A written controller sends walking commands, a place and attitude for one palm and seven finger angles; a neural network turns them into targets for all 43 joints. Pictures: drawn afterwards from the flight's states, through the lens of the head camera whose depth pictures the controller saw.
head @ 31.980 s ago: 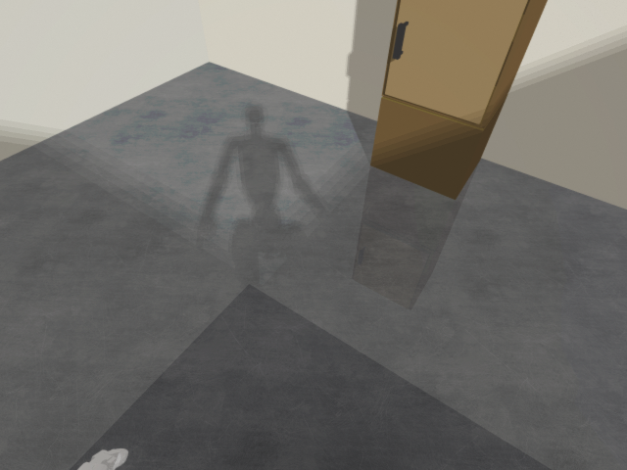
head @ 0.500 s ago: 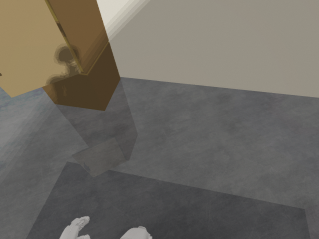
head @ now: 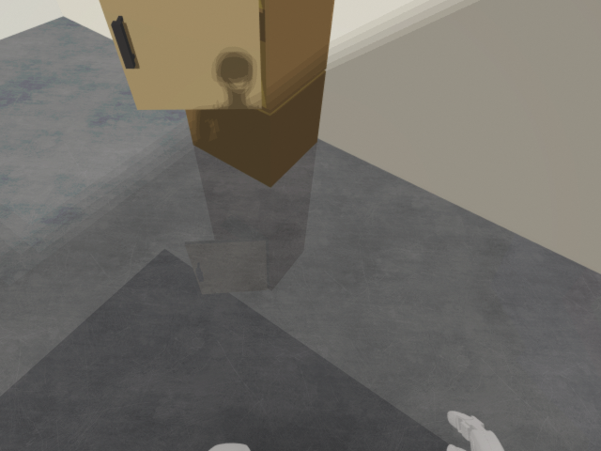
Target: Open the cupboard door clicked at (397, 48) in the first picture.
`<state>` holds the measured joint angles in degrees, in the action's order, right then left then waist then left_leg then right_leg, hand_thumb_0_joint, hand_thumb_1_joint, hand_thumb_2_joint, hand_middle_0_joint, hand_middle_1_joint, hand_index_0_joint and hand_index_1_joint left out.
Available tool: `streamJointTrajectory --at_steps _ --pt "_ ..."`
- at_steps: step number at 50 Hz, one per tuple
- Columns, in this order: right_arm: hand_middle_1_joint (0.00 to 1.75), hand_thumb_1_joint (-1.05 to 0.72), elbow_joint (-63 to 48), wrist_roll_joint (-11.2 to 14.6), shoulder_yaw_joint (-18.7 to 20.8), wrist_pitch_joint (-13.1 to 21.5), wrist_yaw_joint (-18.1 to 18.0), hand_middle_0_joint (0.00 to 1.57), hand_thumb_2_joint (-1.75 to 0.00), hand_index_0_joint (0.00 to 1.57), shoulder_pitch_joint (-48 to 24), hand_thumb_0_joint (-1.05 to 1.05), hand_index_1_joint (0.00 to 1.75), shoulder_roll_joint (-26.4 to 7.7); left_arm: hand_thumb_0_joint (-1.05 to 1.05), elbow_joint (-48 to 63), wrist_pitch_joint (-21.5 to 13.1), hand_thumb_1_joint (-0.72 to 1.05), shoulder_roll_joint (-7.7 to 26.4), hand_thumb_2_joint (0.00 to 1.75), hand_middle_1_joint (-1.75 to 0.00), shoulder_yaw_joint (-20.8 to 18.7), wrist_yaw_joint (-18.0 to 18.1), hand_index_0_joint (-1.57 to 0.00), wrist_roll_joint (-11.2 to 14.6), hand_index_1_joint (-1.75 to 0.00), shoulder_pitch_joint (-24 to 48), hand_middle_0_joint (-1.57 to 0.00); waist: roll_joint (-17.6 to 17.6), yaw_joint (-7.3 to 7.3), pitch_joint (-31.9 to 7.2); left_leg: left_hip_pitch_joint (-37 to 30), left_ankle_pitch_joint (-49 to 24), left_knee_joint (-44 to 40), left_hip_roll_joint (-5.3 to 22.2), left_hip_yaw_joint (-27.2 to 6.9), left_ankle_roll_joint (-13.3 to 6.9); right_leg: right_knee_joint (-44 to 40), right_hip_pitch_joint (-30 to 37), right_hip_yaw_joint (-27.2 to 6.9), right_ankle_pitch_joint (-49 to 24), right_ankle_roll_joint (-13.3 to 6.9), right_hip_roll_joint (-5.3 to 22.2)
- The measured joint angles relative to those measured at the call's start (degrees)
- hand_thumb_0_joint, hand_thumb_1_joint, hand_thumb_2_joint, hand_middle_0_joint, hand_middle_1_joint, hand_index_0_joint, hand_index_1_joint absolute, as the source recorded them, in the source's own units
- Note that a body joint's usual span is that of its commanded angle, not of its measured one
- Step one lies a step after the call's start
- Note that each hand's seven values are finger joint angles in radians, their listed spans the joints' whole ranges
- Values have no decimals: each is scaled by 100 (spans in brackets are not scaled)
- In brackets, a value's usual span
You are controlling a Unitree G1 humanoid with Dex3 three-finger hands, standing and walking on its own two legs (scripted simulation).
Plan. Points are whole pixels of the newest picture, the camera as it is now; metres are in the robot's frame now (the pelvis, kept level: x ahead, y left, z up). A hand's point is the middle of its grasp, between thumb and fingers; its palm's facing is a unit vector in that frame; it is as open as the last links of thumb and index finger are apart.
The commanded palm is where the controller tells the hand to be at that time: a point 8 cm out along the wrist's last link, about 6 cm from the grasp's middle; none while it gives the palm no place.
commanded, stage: turn to face it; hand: left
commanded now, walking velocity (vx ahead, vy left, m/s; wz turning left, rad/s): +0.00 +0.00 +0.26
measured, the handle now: (125, 42) +1.10 +0.61 -0.08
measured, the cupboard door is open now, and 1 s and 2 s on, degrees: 40 40 40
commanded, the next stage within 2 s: take the last steps up to it in 0.18 s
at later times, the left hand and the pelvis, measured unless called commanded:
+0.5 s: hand out of the picture +0.03 +0.14 -0.13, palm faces +0.20 -0.95 -0.25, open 7.3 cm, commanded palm none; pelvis +0.02 -0.05 +0.02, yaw +9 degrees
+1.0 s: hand out of the picture +0.04 +0.23 -0.17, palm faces +0.35 -0.92 -0.19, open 7.4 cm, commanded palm none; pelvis +0.13 +0.07 +0.00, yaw +15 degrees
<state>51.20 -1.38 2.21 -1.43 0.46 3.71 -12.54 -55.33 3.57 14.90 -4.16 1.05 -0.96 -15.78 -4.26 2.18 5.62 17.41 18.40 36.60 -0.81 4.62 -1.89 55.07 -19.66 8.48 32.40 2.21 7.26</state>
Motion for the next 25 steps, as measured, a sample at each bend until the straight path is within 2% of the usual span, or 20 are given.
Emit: streamJointTrajectory --at_steps 3,6,10,12,14,15,16,18,19,22,25 --pt "30 -90 25 -16 -63 -5 -95 20 -90 20 107 0 30 42 0 -1 40 91 -25 90 -30 -7 -35 -20 -21 -29 172 -20 102 16 -53 -71 -129 -284 2 -132 24 597 -421 -433 -330 71 -126" --pt "30 -90 95 -10 -115 10 -131 20 -90 20 216 0 30 96 0 79 -5 91 -77 90 -30 13 -63 -20 -18 -29 308 -20 212 6 -73 -161 -348 -622 13 -239 29 616 -604 -657 -654 118 -163" --pt "30 -90 185 -18 -137 11 -120 20 -90 20 392 0 30 173 0 162 -45 91 -155 90 -30 56 -65 -20 -4 -29 445 -20 357 -76 -101 -183 -500 -839 72 -383 114 -86 -451 -689 -700 145 -231" --pt "30 -90 239 -24 -127 -10 -110 20 -90 20 477 0 30 192 0 192 -72 91 -201 90 -30 82 -66 -20 8 -29 499 -20 428 -136 -109 -137 -505 -815 102 -453 180 -656 -229 -653 -695 138 -306" --pt "30 -90 300 -15 -104 -41 -104 20 -90 20 568 0 30 194 0 215 -134 91 -245 90 -30 104 -70 -20 23 -29 529 -20 481 -186 -126 -46 -453 -682 115 -523 264 -1414 105 -590 -996 125 -397" --pt "30 -90 332 2 -87 -53 -101 20 -90 20 627 0 30 198 0 233 -184 91 -254 90 -30 115 -70 -20 25 -29 517 -20 467 -196 -152 20 -395 -561 92 -541 316 -1913 331 -563 -1313 109 -413" --pt "30 -90 374 29 -58 -67 -95 20 -90 20 673 0 30 167 0 214 -247 91 -304 90 -30 120 -56 -20 9 -29 513 -20 527 -197 -166 108 -291 -365 113 -575 317 -2121 446 -505 -1290 -76 -456" --pt "30 -90 474 42 20 -148 -74 20 -90 20 753 0 30 71 0 177 -314 91 -444 90 -30 178 -57 -20 -27 -29 481 -20 663 -229 -162 388 607 564 62 -673 301 -2054 512 -379 -1181 -299 -478" --pt "30 -90 530 25 54 -179 -54 20 -90 20 803 0 30 27 0 169 -344 91 -508 90 -30 200 -58 -20 -37 -29 428 -20 677 -232 -185 570 784 1173 7 -667 293 -2111 588 -326 -1171 -345 -445" --pt "30 -90 687 -13 144 -209 13 20 -90 20 876 0 30 -82 0 94 -446 91 -659 90 -30 230 -60 -20 -19 -29 212 -20 654 -218 -225 993 442 2522 8 -551 341 -2551 905 -235 -1336 -337 -371" --pt "30 -91 762 -19 192 -185 70 20 -90 20 931 1 30 -122 0 -44 -541 93 -666 90 -30 189 -30 -20 -10 -29 -13 -21 573 -233 -269 1237 -64 2926 131 -492 426 -2992 1201 -94 -1477 -333 -312"
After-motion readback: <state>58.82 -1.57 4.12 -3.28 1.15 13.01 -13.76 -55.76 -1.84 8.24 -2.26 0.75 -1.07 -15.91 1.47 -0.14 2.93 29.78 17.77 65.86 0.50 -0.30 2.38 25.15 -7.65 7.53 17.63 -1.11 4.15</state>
